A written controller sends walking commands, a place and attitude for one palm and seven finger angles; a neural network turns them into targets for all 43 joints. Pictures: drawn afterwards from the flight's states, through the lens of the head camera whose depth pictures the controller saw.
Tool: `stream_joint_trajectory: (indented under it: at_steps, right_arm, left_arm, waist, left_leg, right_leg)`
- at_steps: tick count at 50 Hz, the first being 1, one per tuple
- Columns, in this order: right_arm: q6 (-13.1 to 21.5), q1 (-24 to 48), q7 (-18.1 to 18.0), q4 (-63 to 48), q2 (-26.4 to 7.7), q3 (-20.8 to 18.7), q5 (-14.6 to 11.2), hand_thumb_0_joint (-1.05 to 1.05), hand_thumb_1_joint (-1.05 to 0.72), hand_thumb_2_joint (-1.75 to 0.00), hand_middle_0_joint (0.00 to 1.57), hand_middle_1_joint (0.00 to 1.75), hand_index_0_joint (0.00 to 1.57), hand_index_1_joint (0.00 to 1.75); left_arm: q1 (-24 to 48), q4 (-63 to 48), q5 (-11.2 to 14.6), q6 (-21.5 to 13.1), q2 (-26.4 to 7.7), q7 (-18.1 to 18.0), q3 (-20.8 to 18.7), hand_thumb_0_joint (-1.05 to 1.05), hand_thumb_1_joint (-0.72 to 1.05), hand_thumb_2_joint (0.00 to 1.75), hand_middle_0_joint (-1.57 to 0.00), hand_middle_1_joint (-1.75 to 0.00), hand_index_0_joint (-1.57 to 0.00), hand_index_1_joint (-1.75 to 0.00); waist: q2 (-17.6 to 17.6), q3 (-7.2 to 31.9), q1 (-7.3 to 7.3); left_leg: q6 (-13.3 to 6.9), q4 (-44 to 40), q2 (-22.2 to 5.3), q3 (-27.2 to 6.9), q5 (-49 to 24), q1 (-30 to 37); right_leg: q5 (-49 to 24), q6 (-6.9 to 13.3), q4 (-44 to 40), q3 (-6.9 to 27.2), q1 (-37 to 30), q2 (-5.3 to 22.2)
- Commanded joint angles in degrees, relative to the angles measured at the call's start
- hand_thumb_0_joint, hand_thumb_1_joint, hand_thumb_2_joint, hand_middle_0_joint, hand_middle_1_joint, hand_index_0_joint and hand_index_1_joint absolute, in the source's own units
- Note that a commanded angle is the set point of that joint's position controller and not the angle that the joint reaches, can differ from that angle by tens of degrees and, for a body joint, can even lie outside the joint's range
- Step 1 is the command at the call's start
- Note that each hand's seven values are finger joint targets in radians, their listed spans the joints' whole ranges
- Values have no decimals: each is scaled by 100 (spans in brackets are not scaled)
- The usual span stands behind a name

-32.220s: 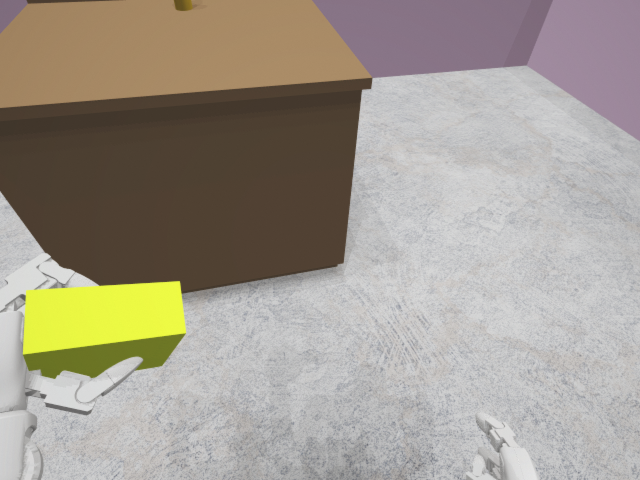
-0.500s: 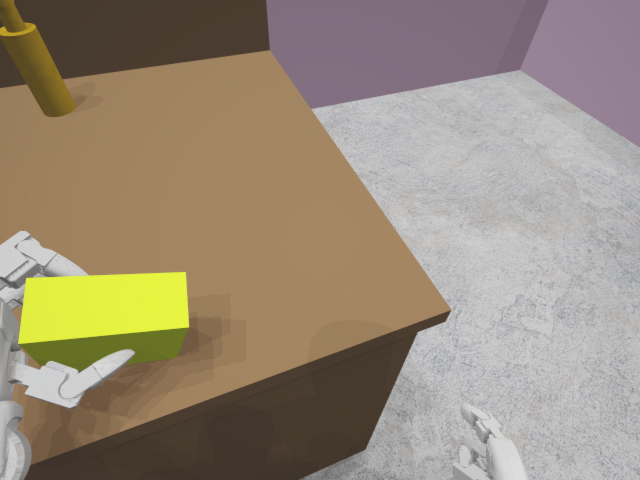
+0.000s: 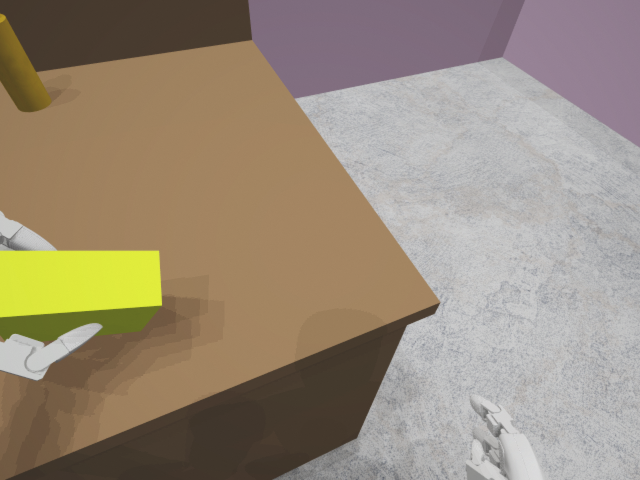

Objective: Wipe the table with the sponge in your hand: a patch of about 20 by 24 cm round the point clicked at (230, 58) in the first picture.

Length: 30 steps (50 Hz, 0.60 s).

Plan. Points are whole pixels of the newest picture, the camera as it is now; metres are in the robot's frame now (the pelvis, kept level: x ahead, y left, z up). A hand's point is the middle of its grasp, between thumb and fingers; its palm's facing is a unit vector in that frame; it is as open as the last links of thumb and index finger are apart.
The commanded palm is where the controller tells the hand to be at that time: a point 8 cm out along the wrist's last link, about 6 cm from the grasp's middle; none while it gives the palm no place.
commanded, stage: come to a stop and stand still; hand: left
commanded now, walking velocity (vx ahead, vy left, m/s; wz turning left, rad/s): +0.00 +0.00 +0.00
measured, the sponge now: (104, 297) +0.25 +0.23 +0.15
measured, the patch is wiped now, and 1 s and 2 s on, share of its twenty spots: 0.05 0.05 0.05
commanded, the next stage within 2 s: look again from close up in 0.30 s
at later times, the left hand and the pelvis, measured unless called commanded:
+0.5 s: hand (34, 312) +0.22 +0.27 +0.17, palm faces +0.41 -0.85 -0.34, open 9.8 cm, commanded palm +0.16 +0.31 +0.18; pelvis +0.00 +0.02 +0.00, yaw +1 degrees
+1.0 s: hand (26, 316) +0.22 +0.28 +0.17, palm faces +0.41 -0.85 -0.34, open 9.8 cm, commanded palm +0.15 +0.31 +0.18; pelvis +0.00 +0.02 +0.00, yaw +1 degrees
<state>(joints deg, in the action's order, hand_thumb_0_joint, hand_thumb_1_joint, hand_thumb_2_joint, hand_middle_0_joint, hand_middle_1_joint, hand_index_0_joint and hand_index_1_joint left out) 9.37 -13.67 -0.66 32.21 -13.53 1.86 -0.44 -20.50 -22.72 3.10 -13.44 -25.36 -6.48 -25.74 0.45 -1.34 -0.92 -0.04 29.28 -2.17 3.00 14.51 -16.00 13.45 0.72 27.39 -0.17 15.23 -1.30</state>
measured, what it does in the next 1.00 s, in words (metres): stands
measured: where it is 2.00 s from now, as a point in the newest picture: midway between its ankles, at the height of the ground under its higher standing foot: outside the picture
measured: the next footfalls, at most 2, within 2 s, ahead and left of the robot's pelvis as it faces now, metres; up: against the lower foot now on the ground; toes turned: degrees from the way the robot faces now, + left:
none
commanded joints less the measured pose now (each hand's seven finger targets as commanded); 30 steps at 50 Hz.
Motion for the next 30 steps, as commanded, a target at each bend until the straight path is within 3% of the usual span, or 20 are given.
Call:
stream_joint_trajectory:
  at_steps: [1, 4, 5, 6, 9, 10, 11, 13, 14, 15, 16, 17, 19, 20, 21, 23, 24, 25, 29, 30]
  right_arm:
    - [268, 563, -111, -803, -737, -351, 57, 0, -90, -90, 20, 30, 20, 30]
    - [168, 617, -200, -687, -724, -395, 51, 0, -90, -90, 20, 30, 20, 30]
    - [139, 518, -222, -700, -662, -417, 58, 0, -90, -90, 20, 30, 20, 30]
    - [143, 509, -222, -697, -693, -444, 30, 0, -90, -90, 20, 30, 20, 30]
    - [110, 606, -217, -662, -672, -459, -18, 0, -90, -90, 20, 30, 20, 30]
    - [70, 540, -212, -685, -637, -458, -1, 0, -90, -90, 20, 30, 20, 30]
    - [73, 565, -210, -713, -660, -480, -33, 0, -90, -90, 20, 30, 20, 30]
    - [57, 602, -205, -749, -617, -471, -49, 0, -90, -90, 20, 30, 20, 30]
    - [40, 705, -217, -715, -633, -463, -46, 0, -90, -90, 20, 30, 20, 30]
    - [2, 625, -207, -739, -585, -437, -14, 0, -90, -90, 20, 30, 20, 30]
    - [14, 650, -220, -762, -596, -460, -37, 0, -90, -90, 20, 30, 20, 30]
    - [0, 639, -213, -773, -570, -441, -32, 0, -90, -90, 20, 30, 20, 30]
    - [-18, 737, -225, -768, -583, -436, -43, 0, -90, -90, 20, 30, 20, 30]
    - [-46, 664, -219, -776, -538, -412, -11, 0, -90, -90, 20, 30, 20, 30]
    - [-29, 670, -229, -802, -556, -425, -31, 0, -90, -90, 20, 30, 20, 30]
    - [-28, 665, -226, -832, -521, -407, -38, 0, -90, -90, 20, 30, 20, 30]
    - [-39, 763, -237, -789, -549, -401, -37, 0, -90, -90, 20, 30, 20, 30]
    - [-67, 691, -231, -796, -501, -371, -4, 0, -90, -90, 20, 30, 20, 30]
    - [-53, 774, -254, -791, -523, -384, -32, 0, -90, -90, 20, 30, 20, 30]
    - [-80, 694, -243, -792, -485, -355, -2, 0, -90, -90, 20, 30, 20, 30]
  left_arm:
    - [-175, -1415, -119, -260, -860, -21, -319, 0, 10, 130, -120, -160, -120, -160]
    - [76, -1200, -153, -221, -1041, -119, -553, 0, 10, 130, -120, -160, -120, -160]
    - [14, -1120, -141, -220, -637, -92, -250, 0, 10, 130, -120, -160, -120, -160]
    - [46, -1114, -112, -205, -731, -95, -284, 0, 10, 130, -120, -160, -120, -160]
    - [-248, -975, -80, -139, -762, -108, -365, 0, 10, 130, -120, -160, -120, -160]
    - [-287, -1069, -51, -150, -493, -79, -175, 0, 10, 130, -120, -160, -120, -160]
    - [-185, -1212, -16, -161, -638, -75, -248, 0, 10, 130, -120, -160, -120, -160]
    - [-269, -1233, 17, -164, -583, -54, -239, 0, 10, 130, -120, -160, -120, -160]
    - [-355, -1166, -22, -115, -757, -114, -411, 0, 10, 130, -120, -160, -120, -160]
    - [-290, -1298, -4, -148, -426, -80, -125, 0, 10, 130, -120, -160, -120, -160]
    - [-252, -1328, 12, -149, -629, -89, -272, 0, 10, 130, -120, -160, -120, -160]
    - [-267, -1295, 22, -147, -514, -70, -184, 0, 10, 130, -120, -160, -120, -160]
    - [-344, -1214, -5, -80, -649, -109, -335, 0, 10, 130, -120, -160, -120, -160]
    - [-271, -1341, 5, -111, -382, -76, -71, 0, 10, 130, -120, -160, -120, -160]
    - [-166, -1409, 14, -120, -557, -82, -186, 0, 10, 130, -120, -160, -120, -160]
    - [-190, -1379, 23, -102, -476, -62, -125, 0, 10, 130, -120, -160, -120, -160]
    - [-163, -1348, -14, -61, -612, -111, -265, 0, 10, 130, -120, -160, -120, -160]
    - [-161, -1327, -1, -76, -343, -82, -3, 0, 10, 130, -120, -160, -120, -160]
    - [-86, -1391, -27, -29, -613, -127, -233, 0, 10, 130, -120, -160, -120, -160]
    - [-68, -1342, 0, -44, -306, -87, 46, 0, 10, 130, -120, -160, -120, -160]
  waist:
    - [68, 721, -35]
    - [-266, 804, 7]
    - [-271, 740, 45]
    - [-343, 717, 32]
    - [-318, 776, 6]
    - [-190, 753, 43]
    - [-177, 722, 48]
    - [-130, 708, 63]
    - [-205, 718, 13]
    - [-193, 678, 55]
    - [-228, 677, 54]
    - [-197, 648, 69]
    - [-260, 621, 27]
    - [-273, 608, 66]
    - [-366, 611, 76]
    - [-286, 658, 80]
    - [-394, 640, 40]
    - [-315, 587, 69]
    - [-387, 661, 33]
    - [-269, 578, 72]
  left_leg:
    - [-194, -396, -190, -294, -657, 464]
    - [-185, -391, -174, -299, -770, 562]
    - [-205, -376, -189, -313, -907, 496]
    - [-198, -351, -175, -322, -1046, 516]
    - [-175, -332, -174, -355, -1284, 633]
    - [-191, -313, -196, -350, -1316, 582]
    - [-176, -328, -192, -377, -1359, 549]
    - [-172, -365, -207, -396, -1312, 546]
    - [-172, -444, -228, -404, -1274, 683]
    - [-187, -474, -251, -419, -1232, 588]
    - [-194, -483, -268, -436, -1296, 616]
    - [-182, -502, -269, -443, -1221, 571]
    - [-171, -571, -273, -436, -1048, 644]
    - [-195, -583, -289, -432, -956, 559]
    - [-189, -616, -295, -468, -980, 554]
    - [-177, -614, -300, -491, -1010, 569]
    - [-162, -671, -311, -485, -935, 663]
    - [-183, -719, -326, -525, -777, 549]
    - [-164, -738, -334, -533, -791, 656]
    - [-183, -760, -349, -542, -672, 532]
  right_leg:
    - [-575, 105, -557, 398, -118, 450]
    - [-651, 115, -492, 448, -165, 472]
    - [-827, 110, -489, 330, -250, 494]
    - [-1022, 114, -464, 356, -285, 509]
    - [-1241, 107, -435, 359, -336, 538]
    - [-1325, 94, -469, 258, -419, 544]
    - [-1364, 91, -438, 262, -464, 554]
    - [-1304, 80, -445, 237, -490, 558]
    - [-1148, 72, -452, 281, -337, 533]
    - [-1105, 57, -465, 152, -408, 508]
    - [-1145, 51, -452, 192, -422, 523]
    - [-1083, 47, -473, 164, -435, 511]
    - [-904, 49, -515, 235, -326, 502]
    - [-894, 36, -532, 130, -385, 493]
    - [-905, 44, -510, 173, -412, 502]
    - [-932, 42, -511, 161, -476, 496]
    - [-831, 40, -510, 194, -360, 484]
    - [-761, 20, -543, 94, -388, 468]
    - [-786, 32, -557, 197, -416, 485]
    - [-754, 9, -601, 96, -440, 474]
